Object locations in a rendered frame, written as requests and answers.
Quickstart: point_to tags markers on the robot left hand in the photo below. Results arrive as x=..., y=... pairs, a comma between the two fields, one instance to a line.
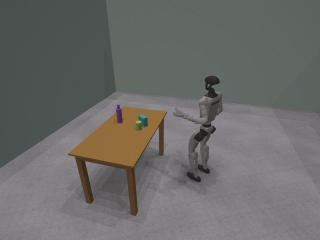
x=178, y=112

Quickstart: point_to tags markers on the robot left upper arm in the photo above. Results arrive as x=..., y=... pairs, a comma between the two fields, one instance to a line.
x=203, y=108

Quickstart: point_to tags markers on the robot left foot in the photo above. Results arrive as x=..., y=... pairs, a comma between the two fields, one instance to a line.
x=191, y=175

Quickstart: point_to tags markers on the table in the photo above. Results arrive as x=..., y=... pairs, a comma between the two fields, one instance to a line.
x=119, y=145

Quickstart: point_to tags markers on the robot right upper arm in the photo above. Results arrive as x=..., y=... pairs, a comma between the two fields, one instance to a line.
x=220, y=105

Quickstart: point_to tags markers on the robot right thigh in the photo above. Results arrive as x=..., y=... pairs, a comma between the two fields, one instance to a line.
x=204, y=148

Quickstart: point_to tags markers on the robot left forearm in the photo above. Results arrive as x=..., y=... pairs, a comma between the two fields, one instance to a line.
x=194, y=119

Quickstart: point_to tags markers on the sponge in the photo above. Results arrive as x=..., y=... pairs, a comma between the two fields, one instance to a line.
x=143, y=119

